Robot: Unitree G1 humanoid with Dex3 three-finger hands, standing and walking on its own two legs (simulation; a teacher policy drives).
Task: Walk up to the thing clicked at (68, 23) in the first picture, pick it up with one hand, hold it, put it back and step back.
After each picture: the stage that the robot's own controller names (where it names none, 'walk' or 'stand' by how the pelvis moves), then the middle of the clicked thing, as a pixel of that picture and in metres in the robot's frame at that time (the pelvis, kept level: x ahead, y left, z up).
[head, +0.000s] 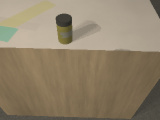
stand; (64, 29) +0.59 +0.10 +0.06
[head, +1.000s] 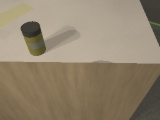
walk; (34, 39) +0.48 +0.22 +0.09
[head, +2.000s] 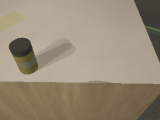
stand; (24, 57) +0.41 +0.22 +0.08
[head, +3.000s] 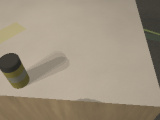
walk; (14, 71) +0.36 +0.27 +0.07
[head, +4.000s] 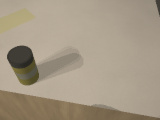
stand; (24, 66) +0.34 +0.21 +0.08
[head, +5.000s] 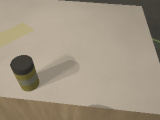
stand; (26, 74) +0.36 +0.21 +0.06
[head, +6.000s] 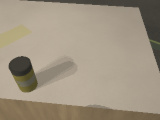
stand; (24, 75) +0.36 +0.22 +0.06
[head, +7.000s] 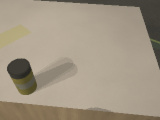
stand; (23, 77) +0.34 +0.22 +0.06
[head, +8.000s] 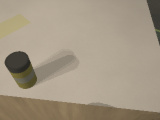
rise first; (22, 71) +0.35 +0.22 +0.06
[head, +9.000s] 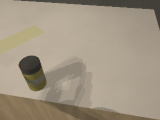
rise first; (33, 74) +0.35 +0.21 +0.06
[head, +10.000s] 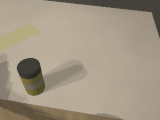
go down; (32, 77) +0.34 +0.19 +0.07
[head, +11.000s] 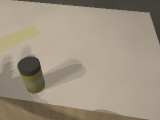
go down; (32, 75) +0.36 +0.19 +0.07
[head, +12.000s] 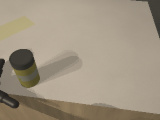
close in; (26, 69) +0.36 +0.20 +0.09
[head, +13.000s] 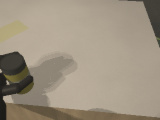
lift; (18, 74) +0.33 +0.22 +0.10
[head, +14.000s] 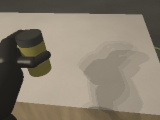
lift; (34, 53) +0.33 +0.15 +0.22
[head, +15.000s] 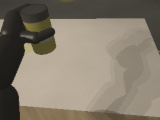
lift; (39, 30) +0.35 +0.13 +0.29
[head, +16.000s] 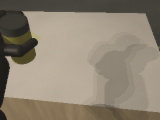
hold; (18, 40) +0.33 +0.19 +0.26
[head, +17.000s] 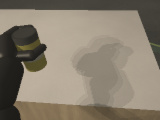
hold; (30, 50) +0.36 +0.17 +0.20
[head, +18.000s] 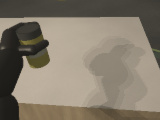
crouch; (34, 46) +0.36 +0.16 +0.22
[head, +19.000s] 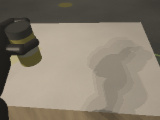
crouch; (25, 44) +0.34 +0.18 +0.25
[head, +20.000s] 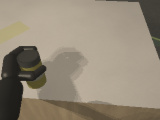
lower; (32, 69) +0.37 +0.18 +0.09
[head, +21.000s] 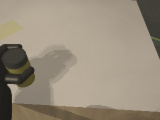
lower; (20, 68) +0.36 +0.21 +0.10
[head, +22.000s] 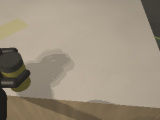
lower; (15, 72) +0.34 +0.22 +0.11
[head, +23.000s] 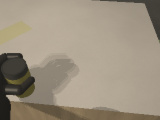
lower; (19, 78) +0.32 +0.21 +0.10
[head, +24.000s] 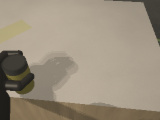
lower; (19, 75) +0.33 +0.22 +0.10
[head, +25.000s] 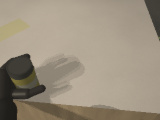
lower; (24, 77) +0.32 +0.19 +0.10
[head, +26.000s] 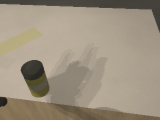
sink last; (36, 79) +0.33 +0.19 +0.08
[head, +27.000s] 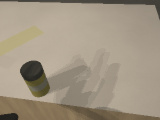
stand; (36, 79) +0.33 +0.19 +0.07
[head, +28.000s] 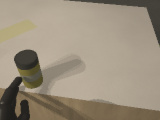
walk; (29, 69) +0.35 +0.21 +0.10
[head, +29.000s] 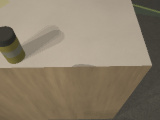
walk; (9, 46) +0.44 +0.25 +0.07
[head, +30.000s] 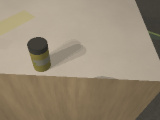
stand; (40, 55) +0.43 +0.18 +0.06
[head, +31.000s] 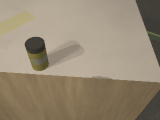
stand; (37, 54) +0.44 +0.19 +0.06
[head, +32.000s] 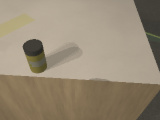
stand; (35, 56) +0.44 +0.20 +0.06
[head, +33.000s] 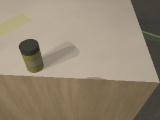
stand; (32, 56) +0.44 +0.21 +0.06
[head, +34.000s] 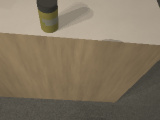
walk; (48, 15) +0.54 +0.15 +0.07
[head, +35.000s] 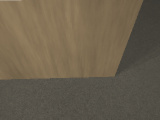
walk; out of the picture +0.78 +0.22 +0.09
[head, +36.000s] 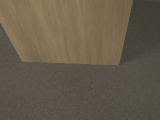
stand; out of the picture +1.08 +0.21 +0.08
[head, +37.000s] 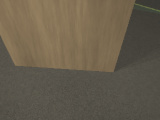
stand; out of the picture +1.05 +0.18 +0.06
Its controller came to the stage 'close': yes
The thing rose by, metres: 0.22
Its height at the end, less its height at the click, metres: +0.00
